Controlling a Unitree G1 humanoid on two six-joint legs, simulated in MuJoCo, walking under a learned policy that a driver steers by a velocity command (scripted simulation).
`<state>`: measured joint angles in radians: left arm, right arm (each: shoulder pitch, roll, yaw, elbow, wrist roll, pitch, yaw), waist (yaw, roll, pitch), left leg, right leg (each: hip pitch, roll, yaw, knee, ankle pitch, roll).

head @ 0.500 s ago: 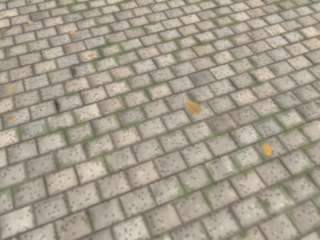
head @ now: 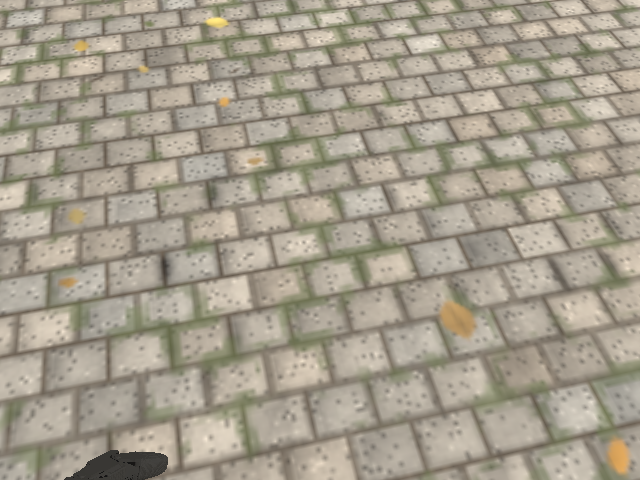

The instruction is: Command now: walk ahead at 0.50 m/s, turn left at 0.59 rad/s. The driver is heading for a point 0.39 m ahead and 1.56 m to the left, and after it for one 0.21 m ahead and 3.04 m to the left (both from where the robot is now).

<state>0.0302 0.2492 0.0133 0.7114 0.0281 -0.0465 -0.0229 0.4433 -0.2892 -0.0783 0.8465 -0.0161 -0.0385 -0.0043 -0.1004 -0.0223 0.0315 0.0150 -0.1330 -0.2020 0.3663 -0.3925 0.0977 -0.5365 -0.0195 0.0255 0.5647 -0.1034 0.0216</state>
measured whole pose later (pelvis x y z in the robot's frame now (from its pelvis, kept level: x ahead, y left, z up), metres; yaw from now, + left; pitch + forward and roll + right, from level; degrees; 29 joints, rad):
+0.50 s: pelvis +0.25 +0.01 +0.00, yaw +18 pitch +2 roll -2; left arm 0.40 0.25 0.04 0.87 0.02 -0.07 0.01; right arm 0.05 -0.26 -0.03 0.67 -0.04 0.01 0.08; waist 0.07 0.03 0.05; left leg -0.59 0.05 0.07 0.68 -0.12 0.08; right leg 0.08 -0.02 -0.27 0.26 -0.36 0.02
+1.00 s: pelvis +0.50 +0.13 +0.01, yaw +36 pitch +2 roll +1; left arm 0.06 0.27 0.02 0.69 0.04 -0.01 -0.03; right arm 0.45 -0.28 -0.07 0.81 -0.01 -0.04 0.00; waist -0.09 -0.04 0.03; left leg -0.01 -0.15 -0.18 0.31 -0.31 0.12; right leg -0.64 -0.07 0.03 0.69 -0.06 0.05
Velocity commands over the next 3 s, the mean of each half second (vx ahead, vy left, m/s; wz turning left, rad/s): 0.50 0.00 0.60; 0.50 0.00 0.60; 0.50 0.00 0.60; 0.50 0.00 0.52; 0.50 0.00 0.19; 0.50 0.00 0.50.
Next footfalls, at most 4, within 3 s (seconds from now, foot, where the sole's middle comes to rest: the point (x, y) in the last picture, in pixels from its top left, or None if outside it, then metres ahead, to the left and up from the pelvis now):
0.02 right None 0.18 -0.12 -0.77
0.56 left None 0.40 0.15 -0.77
1.10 right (222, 351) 0.76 0.17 -0.77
1.60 left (63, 363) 0.76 0.52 -0.77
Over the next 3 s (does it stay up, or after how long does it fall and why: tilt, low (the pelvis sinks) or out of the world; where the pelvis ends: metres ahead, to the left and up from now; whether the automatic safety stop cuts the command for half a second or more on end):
stays up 0.98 1.07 0.01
